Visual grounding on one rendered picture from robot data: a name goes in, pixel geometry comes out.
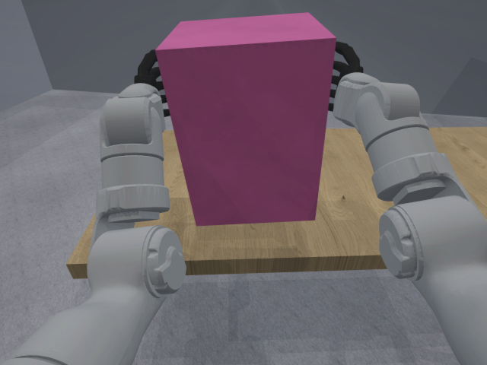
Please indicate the left robot upper arm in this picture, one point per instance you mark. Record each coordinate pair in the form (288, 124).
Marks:
(131, 272)

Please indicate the right robot upper arm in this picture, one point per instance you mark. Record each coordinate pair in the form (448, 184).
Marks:
(440, 245)

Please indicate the robot left hand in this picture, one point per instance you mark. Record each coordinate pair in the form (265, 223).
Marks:
(148, 75)

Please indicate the table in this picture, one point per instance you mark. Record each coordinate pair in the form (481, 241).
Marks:
(345, 234)

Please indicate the robot right forearm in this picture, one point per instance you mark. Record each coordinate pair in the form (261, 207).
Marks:
(406, 163)

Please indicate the robot left forearm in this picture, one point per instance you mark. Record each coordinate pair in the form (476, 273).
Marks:
(131, 156)

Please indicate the carton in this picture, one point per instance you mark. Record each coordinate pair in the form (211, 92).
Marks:
(248, 99)

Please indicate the robot right hand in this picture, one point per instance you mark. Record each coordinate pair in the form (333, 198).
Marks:
(344, 69)

